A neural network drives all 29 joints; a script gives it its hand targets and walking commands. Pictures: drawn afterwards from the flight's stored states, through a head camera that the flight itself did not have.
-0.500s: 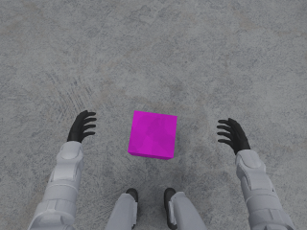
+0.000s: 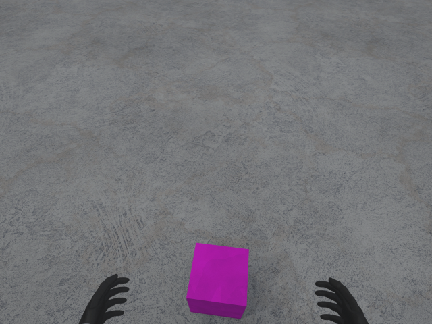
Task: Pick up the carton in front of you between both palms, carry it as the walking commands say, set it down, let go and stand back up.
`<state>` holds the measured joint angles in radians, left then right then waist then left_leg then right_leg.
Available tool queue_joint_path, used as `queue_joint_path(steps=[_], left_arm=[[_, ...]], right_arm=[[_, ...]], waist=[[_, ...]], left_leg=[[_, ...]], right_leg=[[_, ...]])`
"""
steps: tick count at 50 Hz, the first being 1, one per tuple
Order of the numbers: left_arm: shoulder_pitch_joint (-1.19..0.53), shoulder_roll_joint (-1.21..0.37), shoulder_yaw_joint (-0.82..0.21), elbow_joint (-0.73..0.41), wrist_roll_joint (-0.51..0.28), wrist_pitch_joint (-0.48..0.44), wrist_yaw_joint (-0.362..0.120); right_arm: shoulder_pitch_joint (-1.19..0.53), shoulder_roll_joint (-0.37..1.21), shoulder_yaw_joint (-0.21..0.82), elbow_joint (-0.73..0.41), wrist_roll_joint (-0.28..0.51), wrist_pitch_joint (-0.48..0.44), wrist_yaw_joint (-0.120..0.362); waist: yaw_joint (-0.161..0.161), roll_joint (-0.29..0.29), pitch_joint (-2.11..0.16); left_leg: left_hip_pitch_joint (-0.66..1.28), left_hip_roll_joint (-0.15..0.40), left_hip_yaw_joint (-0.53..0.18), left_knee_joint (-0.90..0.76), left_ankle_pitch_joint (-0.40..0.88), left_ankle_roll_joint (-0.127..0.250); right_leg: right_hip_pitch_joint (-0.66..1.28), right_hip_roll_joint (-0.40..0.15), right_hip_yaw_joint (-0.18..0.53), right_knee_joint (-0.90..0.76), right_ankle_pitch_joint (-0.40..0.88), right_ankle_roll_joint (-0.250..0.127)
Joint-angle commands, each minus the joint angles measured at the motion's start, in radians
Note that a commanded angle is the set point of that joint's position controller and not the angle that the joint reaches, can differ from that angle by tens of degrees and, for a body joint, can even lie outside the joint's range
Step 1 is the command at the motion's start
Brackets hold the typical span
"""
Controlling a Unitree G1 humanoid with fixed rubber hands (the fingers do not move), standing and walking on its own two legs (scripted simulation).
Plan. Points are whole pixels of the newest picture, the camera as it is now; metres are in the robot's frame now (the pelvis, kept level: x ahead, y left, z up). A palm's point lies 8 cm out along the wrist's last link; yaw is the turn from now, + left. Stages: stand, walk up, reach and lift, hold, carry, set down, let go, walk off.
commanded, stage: let go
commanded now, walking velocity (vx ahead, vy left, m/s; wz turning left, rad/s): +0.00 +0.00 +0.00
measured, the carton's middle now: (218, 281) +0.39 -0.01 -0.65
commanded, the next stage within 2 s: stand in 0.40 s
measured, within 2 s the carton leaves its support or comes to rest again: neither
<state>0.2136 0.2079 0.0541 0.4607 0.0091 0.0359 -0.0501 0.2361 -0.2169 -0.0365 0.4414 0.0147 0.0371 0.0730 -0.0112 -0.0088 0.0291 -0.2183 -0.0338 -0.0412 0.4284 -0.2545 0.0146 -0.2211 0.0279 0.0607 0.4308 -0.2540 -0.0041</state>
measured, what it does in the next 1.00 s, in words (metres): stands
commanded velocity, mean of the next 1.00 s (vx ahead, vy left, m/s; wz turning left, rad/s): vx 0.00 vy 0.00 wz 0.00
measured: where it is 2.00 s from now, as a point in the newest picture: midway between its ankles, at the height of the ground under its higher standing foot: outside the picture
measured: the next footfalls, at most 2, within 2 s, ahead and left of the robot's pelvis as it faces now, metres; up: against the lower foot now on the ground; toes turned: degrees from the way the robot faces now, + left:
none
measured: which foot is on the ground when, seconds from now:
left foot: down 0.00-1.00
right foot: down 0.00-1.00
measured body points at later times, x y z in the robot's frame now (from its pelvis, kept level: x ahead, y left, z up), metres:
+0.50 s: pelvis -0.01 +0.00 -0.01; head -0.01 +0.00 +0.44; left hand +0.15 +0.25 -0.09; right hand +0.17 -0.26 -0.08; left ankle -0.02 +0.11 -0.74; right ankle -0.02 -0.12 -0.74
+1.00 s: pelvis +0.01 -0.01 +0.00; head +0.01 -0.01 +0.45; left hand +0.13 +0.29 -0.10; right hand +0.15 -0.30 -0.10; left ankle -0.02 +0.11 -0.74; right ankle -0.02 -0.12 -0.74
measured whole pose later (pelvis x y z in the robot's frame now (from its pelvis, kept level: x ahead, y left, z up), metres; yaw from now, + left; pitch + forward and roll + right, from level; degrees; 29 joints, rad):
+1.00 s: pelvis +0.01 -0.01 +0.00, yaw +1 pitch -1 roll +0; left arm 0.18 0.33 0.04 0.80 0.03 0.00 0.02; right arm 0.16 -0.34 -0.02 0.81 -0.03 0.00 -0.03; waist 0.00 0.01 0.01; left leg -0.15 -0.02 -0.05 0.46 -0.29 0.01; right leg -0.14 0.03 0.04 0.44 -0.28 -0.01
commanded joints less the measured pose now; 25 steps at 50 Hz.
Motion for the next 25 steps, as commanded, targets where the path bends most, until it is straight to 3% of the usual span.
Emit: queue_joint_path(steps=[1, 7, 15, 16, 20, 21, 25], left_arm=[[-0.032, 0.083, 0.012, -0.109, -0.006, 0.022, -0.012], [-0.048, 0.089, 0.011, -0.129, -0.008, 0.077, -0.024], [-0.039, 0.091, 0.021, -0.141, 0.01, 0.103, -0.02], [0.016, 0.101, 0.024, -0.087, -0.01, 0.073, -0.003], [-0.028, 0.098, 0.007, -0.119, -0.011, 0.065, 0.01], [-0.035, 0.221, 0.045, 0.016, 0.036, 0.035, 0.054], [-0.032, 0.21, 0.037, 0.063, 0.036, -0.008, 0.068]], right_arm=[[-0.052, -0.091, -0.027, -0.098, -0.008, 0.022, 0.003], [-0.061, -0.09, -0.041, -0.096, -0.03, 0.079, 0.003], [-0.07, -0.083, -0.042, -0.111, -0.039, 0.103, 0.004], [-0.114, -0.116, -0.048, -0.174, -0.058, 0.157, -0.023], [-0.087, -0.095, -0.02, -0.168, -0.04, 0.187, -0.045], [-0.109, -0.199, -0.053, -0.011, -0.04, 0.098, -0.085], [-0.092, -0.185, -0.041, 0.072, -0.058, 0.005, -0.092]], waist=[[0.011, 0.015, -0.027], [0.0, -0.006, 0.047], [0.009, 0.013, 0.044], [0.024, -0.014, -0.005], [0.015, 0.009, 0.016], [0.016, 0.041, 0.035], [0.01, 0.025, -0.018]], left_leg=[[0.099, 0.004, 0.019, -0.07, 0.147, -0.031], [0.116, 0.005, 0.023, -0.073, 0.099, -0.028], [0.139, 0.0, 0.028, -0.058, 0.149, -0.027], [0.184, 0.001, 0.02, -0.03, 0.209, -0.026], [0.162, 0.0, 0.026, -0.02, 0.201, -0.022], [0.013, 0.048, 0.003, 0.023, 0.11, -0.037], [0.024, 0.068, -0.05, 0.001, -0.005, -0.024]], right_leg=[[0.062, 0.011, -0.045, -0.065, 0.132, 0.015], [0.093, 0.013, -0.051, -0.063, 0.093, 0.013], [0.137, 0.011, -0.047, -0.053, 0.14, 0.012], [0.124, 0.03, -0.055, -0.025, 0.136, 0.019], [0.091, 0.025, -0.048, -0.02, 0.127, 0.018], [-0.02, -0.046, -0.009, -0.027, 0.129, 0.034], [-0.035, -0.065, 0.041, -0.037, 0.006, 0.011]])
